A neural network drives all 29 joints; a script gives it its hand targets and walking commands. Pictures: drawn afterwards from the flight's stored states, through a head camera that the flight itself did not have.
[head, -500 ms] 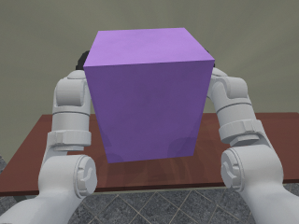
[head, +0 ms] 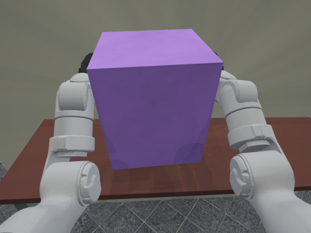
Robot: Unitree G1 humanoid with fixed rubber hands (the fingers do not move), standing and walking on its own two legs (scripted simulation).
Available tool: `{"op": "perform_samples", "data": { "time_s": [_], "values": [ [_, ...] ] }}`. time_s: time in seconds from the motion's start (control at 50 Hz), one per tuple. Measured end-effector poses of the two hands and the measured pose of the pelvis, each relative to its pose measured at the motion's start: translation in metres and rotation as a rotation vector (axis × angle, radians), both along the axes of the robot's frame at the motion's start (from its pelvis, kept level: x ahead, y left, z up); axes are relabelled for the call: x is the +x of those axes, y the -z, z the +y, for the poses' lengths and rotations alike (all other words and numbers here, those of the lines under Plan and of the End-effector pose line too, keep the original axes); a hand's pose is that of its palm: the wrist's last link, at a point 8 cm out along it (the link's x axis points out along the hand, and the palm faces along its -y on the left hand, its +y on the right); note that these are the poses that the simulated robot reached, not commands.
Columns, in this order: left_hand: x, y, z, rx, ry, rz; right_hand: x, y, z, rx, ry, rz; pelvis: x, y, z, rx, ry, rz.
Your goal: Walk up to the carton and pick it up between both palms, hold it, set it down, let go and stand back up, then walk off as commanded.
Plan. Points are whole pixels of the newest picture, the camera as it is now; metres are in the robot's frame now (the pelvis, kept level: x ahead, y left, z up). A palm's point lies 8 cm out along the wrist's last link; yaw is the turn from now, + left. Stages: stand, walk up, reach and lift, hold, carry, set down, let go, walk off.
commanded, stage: hold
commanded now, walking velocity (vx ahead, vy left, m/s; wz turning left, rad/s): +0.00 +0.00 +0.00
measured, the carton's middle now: (152, 98) +0.34 +0.00 +0.26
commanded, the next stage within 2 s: set down in 0.64 s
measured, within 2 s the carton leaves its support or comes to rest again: neither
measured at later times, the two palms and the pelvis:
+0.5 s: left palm (87, 82) +0.37 +0.16 +0.29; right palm (212, 80) +0.38 -0.15 +0.30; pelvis +0.00 +0.00 +0.00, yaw +0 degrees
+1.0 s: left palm (86, 74) +0.40 +0.16 +0.29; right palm (208, 71) +0.40 -0.14 +0.31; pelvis +0.01 +0.00 +0.00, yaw +0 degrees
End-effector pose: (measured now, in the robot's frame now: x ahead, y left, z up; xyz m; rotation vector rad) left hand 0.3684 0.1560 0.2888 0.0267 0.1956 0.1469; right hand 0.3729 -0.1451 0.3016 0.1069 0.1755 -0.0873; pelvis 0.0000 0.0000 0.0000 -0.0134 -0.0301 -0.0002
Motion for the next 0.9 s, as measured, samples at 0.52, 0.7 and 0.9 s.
{"op": "perform_samples", "data": {
  "time_s": [0.52,0.7,0.9],
  "values": [
    [0.003,0.003,0.000,0.001,0.000,0.008,0.003,0.004,0.000,0.001,0.000,0.010,0.001,0.000,0.000,0.000,0.000,0.001],
    [0.002,0.001,0.000,0.001,-0.001,0.002,0.002,0.001,0.000,0.000,0.000,0.004,0.000,0.000,0.000,0.000,0.000,0.000],
    [0.016,-0.015,0.005,-0.052,0.003,-0.103,0.012,-0.017,0.004,-0.028,0.007,-0.102,0.002,0.000,-0.001,0.000,0.000,0.003]
  ]
}}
